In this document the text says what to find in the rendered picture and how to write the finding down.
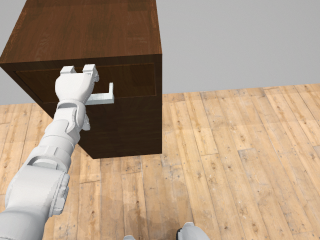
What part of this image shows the right robot thigh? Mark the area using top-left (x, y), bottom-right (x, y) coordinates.
top-left (178, 226), bottom-right (210, 240)

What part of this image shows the robot left forearm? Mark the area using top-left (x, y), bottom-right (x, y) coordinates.
top-left (5, 99), bottom-right (86, 209)

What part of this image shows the handle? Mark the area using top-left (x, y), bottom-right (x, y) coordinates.
top-left (85, 82), bottom-right (115, 105)

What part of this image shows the robot left upper arm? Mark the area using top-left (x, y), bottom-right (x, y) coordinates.
top-left (0, 165), bottom-right (70, 240)

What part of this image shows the cabinet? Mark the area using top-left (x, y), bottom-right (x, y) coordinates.
top-left (0, 0), bottom-right (163, 159)

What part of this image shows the left robot hand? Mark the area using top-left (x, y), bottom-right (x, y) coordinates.
top-left (55, 64), bottom-right (99, 131)

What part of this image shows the drawer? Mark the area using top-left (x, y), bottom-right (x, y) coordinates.
top-left (16, 62), bottom-right (155, 103)

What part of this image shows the robot right shin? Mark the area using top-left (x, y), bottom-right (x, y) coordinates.
top-left (182, 222), bottom-right (195, 229)

